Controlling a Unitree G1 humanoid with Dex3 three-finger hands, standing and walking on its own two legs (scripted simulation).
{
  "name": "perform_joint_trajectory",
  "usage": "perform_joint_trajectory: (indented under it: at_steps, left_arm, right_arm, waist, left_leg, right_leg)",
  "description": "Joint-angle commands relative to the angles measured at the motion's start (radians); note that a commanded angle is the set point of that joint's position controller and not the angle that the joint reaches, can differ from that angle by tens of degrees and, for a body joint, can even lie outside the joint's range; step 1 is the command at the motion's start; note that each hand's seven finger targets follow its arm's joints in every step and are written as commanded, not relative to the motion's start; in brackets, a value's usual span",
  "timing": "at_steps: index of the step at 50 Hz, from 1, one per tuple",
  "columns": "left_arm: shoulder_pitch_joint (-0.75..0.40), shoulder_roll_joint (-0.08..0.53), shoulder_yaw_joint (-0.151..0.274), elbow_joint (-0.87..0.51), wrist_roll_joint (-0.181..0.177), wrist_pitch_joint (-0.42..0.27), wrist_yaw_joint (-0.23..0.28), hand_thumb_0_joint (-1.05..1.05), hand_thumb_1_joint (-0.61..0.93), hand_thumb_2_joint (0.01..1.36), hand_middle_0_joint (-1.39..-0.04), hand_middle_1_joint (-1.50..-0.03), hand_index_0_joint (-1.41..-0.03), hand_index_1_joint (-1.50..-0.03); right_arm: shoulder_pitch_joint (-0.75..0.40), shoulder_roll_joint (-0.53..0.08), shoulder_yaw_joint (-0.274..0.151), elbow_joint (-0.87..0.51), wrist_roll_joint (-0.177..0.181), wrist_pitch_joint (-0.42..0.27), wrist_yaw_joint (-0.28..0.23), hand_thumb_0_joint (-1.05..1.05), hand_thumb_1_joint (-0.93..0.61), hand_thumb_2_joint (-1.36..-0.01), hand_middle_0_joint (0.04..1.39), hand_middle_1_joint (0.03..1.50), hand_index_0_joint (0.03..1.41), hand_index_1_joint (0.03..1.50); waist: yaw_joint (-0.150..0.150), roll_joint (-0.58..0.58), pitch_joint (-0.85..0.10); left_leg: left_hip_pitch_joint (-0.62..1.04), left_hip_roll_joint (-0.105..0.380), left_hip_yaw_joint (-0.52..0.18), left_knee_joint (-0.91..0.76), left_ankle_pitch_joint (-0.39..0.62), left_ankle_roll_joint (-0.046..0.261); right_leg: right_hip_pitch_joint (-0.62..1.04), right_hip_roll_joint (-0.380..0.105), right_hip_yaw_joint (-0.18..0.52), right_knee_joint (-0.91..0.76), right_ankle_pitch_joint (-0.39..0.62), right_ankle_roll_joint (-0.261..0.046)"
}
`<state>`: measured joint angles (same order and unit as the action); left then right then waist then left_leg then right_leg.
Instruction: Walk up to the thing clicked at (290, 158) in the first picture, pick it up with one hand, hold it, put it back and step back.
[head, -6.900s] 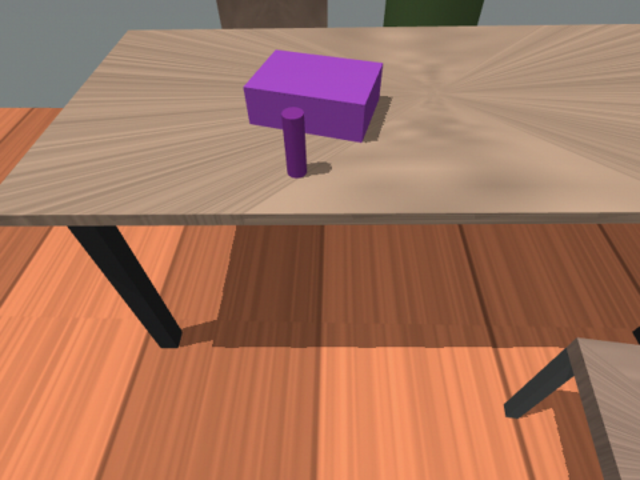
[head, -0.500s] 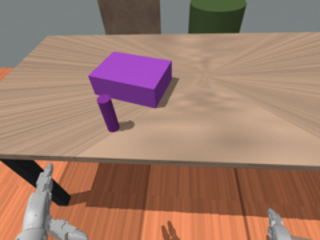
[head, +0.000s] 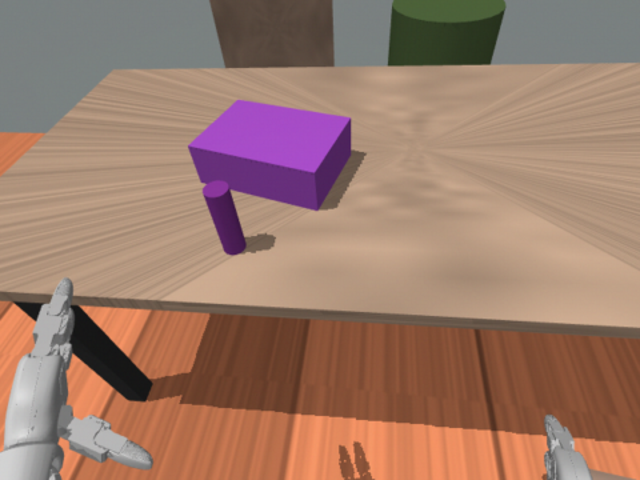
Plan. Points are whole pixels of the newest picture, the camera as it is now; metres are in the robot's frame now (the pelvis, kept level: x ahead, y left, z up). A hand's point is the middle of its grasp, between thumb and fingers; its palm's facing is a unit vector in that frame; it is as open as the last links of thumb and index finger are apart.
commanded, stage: rise first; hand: left
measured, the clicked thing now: (226, 220) +0.49 +0.22 +0.03
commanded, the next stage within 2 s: go down in 0.46 s
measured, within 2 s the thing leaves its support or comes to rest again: neither
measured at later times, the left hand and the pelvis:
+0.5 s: hand (96, 367) +0.19 +0.26 +0.11, palm faces +0.34 -0.83 -0.45, open 17.5 cm; pelvis +0.00 +0.00 +0.00, yaw +0 degrees
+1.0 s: hand (89, 345) +0.21 +0.27 +0.12, palm faces +0.34 -0.86 -0.39, open 17.6 cm; pelvis +0.00 +0.01 -0.01, yaw +0 degrees
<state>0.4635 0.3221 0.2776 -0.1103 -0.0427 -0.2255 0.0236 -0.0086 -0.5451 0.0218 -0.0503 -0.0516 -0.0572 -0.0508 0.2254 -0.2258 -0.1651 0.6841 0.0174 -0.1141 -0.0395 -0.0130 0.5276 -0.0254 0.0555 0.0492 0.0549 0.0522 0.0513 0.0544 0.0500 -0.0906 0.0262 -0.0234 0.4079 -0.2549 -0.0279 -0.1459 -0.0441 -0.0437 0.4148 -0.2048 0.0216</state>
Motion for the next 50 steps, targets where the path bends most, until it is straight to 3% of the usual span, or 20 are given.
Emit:
perform_joint_trajectory:
  at_steps: [1, 3, 5, 7, 10, 17, 19, 22, 24, 28, 29, 30, 31, 32, 34, 35, 37, 41, 48, 50]
  left_arm:
    - [-0.090, 0.185, 0.114, -0.216, -0.007, -0.086, 0.015, 0.000, -0.549, 0.029, -0.045, -0.048, -0.043, -0.051]
    - [-0.098, 0.201, 0.129, -0.225, -0.006, -0.092, 0.017, 0.000, -0.552, 0.027, -0.048, -0.052, -0.050, -0.051]
    - [-0.090, 0.203, 0.135, -0.229, -0.004, -0.099, 0.017, 0.000, -0.547, 0.030, -0.046, -0.052, -0.049, -0.050]
    - [-0.073, 0.199, 0.136, -0.202, -0.002, -0.103, 0.019, 0.000, -0.555, 0.035, -0.050, -0.058, -0.055, -0.054]
    - [-0.058, 0.214, 0.157, -0.221, -0.001, -0.114, 0.019, 0.000, -0.556, 0.035, -0.050, -0.057, -0.055, -0.053]
    - [-0.063, 0.213, 0.155, -0.243, -0.003, -0.126, 0.019, 0.000, -0.573, 0.054, -0.056, -0.064, -0.057, -0.064]
    - [-0.065, 0.212, 0.160, -0.246, -0.004, -0.126, 0.017, 0.000, -0.574, 0.060, -0.057, -0.065, -0.056, -0.067]
    - [-0.092, 0.223, 0.162, -0.306, -0.007, -0.135, 0.017, 0.000, -0.574, 0.063, -0.057, -0.064, -0.054, -0.067]
    - [-0.076, 0.210, 0.156, -0.280, -0.008, -0.135, 0.012, 0.000, -0.568, 0.062, -0.055, -0.062, -0.053, -0.065]
    - [-0.092, 0.219, 0.163, -0.308, -0.007, -0.142, 0.013, 0.000, -0.596, 0.006, -0.058, -0.086, -0.079, -0.067]
    - [-0.115, 0.137, 0.139, -0.330, -0.016, -0.185, -0.012, 0.000, -0.580, 0.086, -0.051, -0.042, -0.016, -0.080]
    - [-0.054, 0.252, 0.207, -0.275, -0.006, -0.157, 0.012, 0.000, -0.611, 0.008, -0.058, -0.088, -0.079, -0.070]
    - [-0.095, 0.143, 0.149, -0.294, -0.021, -0.192, -0.020, 0.000, -0.610, 0.036, -0.074, -0.082, -0.072, -0.086]
    - [-0.082, 0.167, 0.178, -0.273, -0.020, -0.195, -0.027, 0.000, -0.611, 0.045, -0.066, -0.088, -0.066, -0.091]
    - [-0.084, 0.208, 0.212, -0.245, -0.026, -0.199, -0.034, 0.000, -0.611, 0.034, -0.072, -0.078, -0.069, -0.083]
    - [-0.071, 0.203, 0.209, -0.240, -0.027, -0.197, -0.038, 0.000, -0.611, 0.029, -0.064, -0.074, -0.067, -0.074]
    - [-0.095, 0.211, 0.218, -0.247, -0.033, -0.194, -0.044, 0.000, -0.604, 0.014, -0.067, -0.061, -0.068, -0.061]
    - [-0.145, 0.174, 0.179, -0.266, -0.051, -0.182, -0.061, 0.000, -0.611, 0.015, -0.074, -0.062, -0.071, -0.066]
    - [-0.234, 0.227, 0.235, -0.243, -0.067, -0.163, -0.073, 0.000, -0.611, 0.030, -0.070, -0.062, -0.064, -0.071]
    - [-0.250, 0.250, 0.260, -0.194, -0.080, -0.146, -0.083, 0.000, -0.611, 0.027, -0.075, -0.065, -0.065, -0.076]
  right_arm:
    - [-0.102, -0.120, -0.030, -0.118, 0.002, -0.064, -0.010, 0.000, 0.545, -0.030, 0.050, 0.050, 0.050, 0.050]
    - [-0.114, -0.173, -0.065, -0.152, -0.002, -0.072, -0.016, 0.000, 0.532, -0.037, 0.051, 0.051, 0.050, 0.051]
    - [-0.087, -0.106, -0.013, -0.106, 0.001, -0.071, -0.008, 0.000, 0.537, -0.038, 0.051, 0.051, 0.050, 0.051]
    - [-0.086, -0.163, -0.065, -0.129, -0.002, -0.075, -0.016, 0.000, 0.524, -0.046, 0.051, 0.052, 0.051, 0.052]
    - [-0.080, -0.127, -0.036, -0.103, -0.001, -0.074, -0.010, 0.000, 0.521, -0.048, 0.051, 0.052, 0.051, 0.052]
    - [-0.074, -0.165, -0.069, -0.155, 0.001, -0.078, -0.014, 0.000, 0.510, -0.062, 0.051, 0.054, 0.051, 0.054]
    - [-0.070, -0.119, -0.034, -0.128, 0.004, -0.078, -0.009, 0.000, 0.509, -0.065, 0.051, 0.054, 0.051, 0.054]
    - [-0.092, -0.174, -0.080, -0.180, 0.004, -0.083, -0.012, 0.000, 0.514, -0.065, 0.051, 0.054, 0.051, 0.054]
    - [-0.073, -0.108, -0.023, -0.143, 0.007, -0.081, -0.004, 0.000, 0.519, -0.064, 0.051, 0.054, 0.051, 0.054]
    - [-0.092, -0.179, -0.077, -0.194, 0.003, -0.091, -0.010, 0.000, 0.532, -0.045, 0.051, 0.051, 0.050, 0.050]
    - [-0.102, -0.093, -0.006, -0.173, -0.010, -0.085, 0.007, 0.000, 0.571, -0.053, 0.051, 0.054, 0.051, 0.054]
    - [-0.093, -0.167, -0.077, -0.192, 0.005, -0.085, -0.009, 0.000, 0.531, -0.045, 0.051, 0.051, 0.050, 0.051]
    - [-0.063, -0.141, -0.051, -0.163, -0.012, -0.079, 0.005, 0.000, 0.539, -0.046, 0.050, 0.050, 0.050, 0.050]
    - [-0.103, -0.110, -0.028, -0.178, -0.007, -0.074, 0.011, 0.000, 0.537, -0.046, 0.050, 0.050, 0.050, 0.050]
    - [-0.057, -0.189, -0.098, -0.172, -0.011, -0.062, 0.006, 0.000, 0.539, -0.046, 0.050, 0.050, 0.050, 0.050]
    - [-0.044, -0.140, -0.061, -0.168, -0.005, -0.054, 0.014, 0.000, 0.536, -0.045, 0.050, 0.050, 0.050, 0.050]
    - [-0.055, -0.182, -0.095, -0.217, -0.007, -0.051, 0.013, 0.000, 0.536, -0.046, 0.050, 0.050, 0.050, 0.050]
    - [-0.069, -0.146, -0.071, -0.208, 0.003, -0.048, 0.020, 0.000, 0.534, -0.047, 0.050, 0.050, 0.050, 0.050]
    - [-0.070, -0.114, -0.032, -0.214, 0.001, -0.040, 0.014, 0.000, 0.537, -0.047, 0.050, 0.050, 0.050, 0.050]
    - [-0.070, -0.161, -0.068, -0.220, 0.001, -0.043, 0.002, 0.000, 0.529, -0.049, 0.050, 0.050, 0.050, 0.050]
  waist:
    - [0.001, -0.002, -0.031]
    - [-0.006, -0.042, -0.069]
    - [0.014, -0.011, -0.043]
    - [-0.005, -0.044, -0.082]
    - [0.017, -0.027, -0.079]
    - [0.000, -0.026, -0.069]
    - [0.011, -0.014, -0.051]
    - [-0.003, -0.026, -0.074]
    - [0.011, -0.032, -0.033]
    - [-0.005, -0.028, -0.084]
    - [-0.002, -0.065, -0.125]
    - [0.014, -0.022, -0.097]
    - [-0.016, -0.080, -0.116]
    - [0.013, -0.061, -0.131]
    - [-0.003, -0.051, -0.109]
    - [0.009, -0.024, -0.103]
    - [-0.012, -0.033, -0.130]
    - [-0.010, -0.030, -0.093]
    - [-0.008, -0.018, -0.138]
    - [-0.023, -0.031, -0.138]
  left_leg:
    - [-0.068, -0.041, 0.059, -0.087, 0.090, 0.034]
    - [-0.054, -0.036, 0.051, -0.086, 0.103, 0.035]
    - [-0.074, -0.038, 0.051, -0.089, 0.097, 0.033]
    - [-0.046, -0.035, 0.051, -0.079, 0.132, 0.034]
    - [-0.052, -0.038, 0.052, -0.076, 0.157, 0.033]
    - [-0.049, -0.039, 0.055, -0.079, 0.156, 0.030]
    - [-0.058, -0.043, 0.058, -0.081, 0.143, 0.032]
    - [-0.045, -0.042, 0.057, -0.082, 0.145, 0.033]
    - [-0.064, -0.045, 0.058, -0.084, 0.113, 0.038]
    - [-0.039, -0.040, 0.052, -0.079, 0.147, 0.032]
    - [-0.067, -0.042, 0.052, -0.018, 0.162, 0.029]
    - [-0.036, -0.047, 0.058, -0.065, 0.174, 0.033]
    - [-0.069, -0.042, 0.052, -0.009, 0.172, 0.030]
    - [-0.076, -0.046, 0.050, -0.005, 0.187, 0.026]
    - [-0.089, -0.042, 0.049, -0.001, 0.182, 0.022]
    - [-0.099, -0.043, 0.049, -0.001, 0.189, 0.018]
    - [-0.095, -0.039, 0.047, 0.005, 0.193, 0.015]
    - [-0.124, -0.041, 0.048, 0.016, 0.156, 0.017]
    - [-0.140, -0.044, 0.047, 0.046, 0.166, 0.020]
    - [-0.140, -0.042, 0.044, 0.045, 0.149, 0.019]
  right_leg:
    - [0.022, 0.029, -0.042, -0.075, 0.047, -0.024]
    - [0.040, 0.033, -0.045, -0.073, 0.060, -0.021]
    - [0.038, 0.032, -0.045, -0.070, 0.053, -0.023]
    - [0.046, 0.032, -0.043, -0.066, 0.085, -0.020]
    - [0.057, 0.029, -0.044, -0.059, 0.106, -0.022]
    - [0.050, 0.032, -0.044, -0.064, 0.107, -0.021]
    - [0.046, 0.030, -0.043, -0.068, 0.094, -0.021]
    - [0.044, 0.030, -0.043, -0.068, 0.097, -0.021]
    - [0.037, 0.027, -0.044, -0.076, 0.066, -0.019]
    - [0.051, 0.032, -0.044, -0.062, 0.101, -0.020]
    - [0.040, 0.028, -0.036, -0.025, 0.112, -0.011]
    - [0.062, 0.024, -0.042, -0.056, 0.121, -0.018]
    - [0.036, 0.027, -0.034, -0.022, 0.123, -0.010]
    - [0.037, 0.024, -0.036, -0.009, 0.129, -0.012]
    - [0.019, 0.028, -0.037, -0.002, 0.128, -0.015]
    - [0.018, 0.030, -0.040, 0.006, 0.131, -0.016]
    - [0.012, 0.035, -0.040, 0.017, 0.136, -0.015]
    - [-0.018, 0.031, -0.039, 0.026, 0.105, -0.013]
    - [-0.011, 0.025, -0.035, 0.049, 0.121, -0.011]
    - [-0.024, 0.027, -0.033, 0.051, 0.108, -0.010]
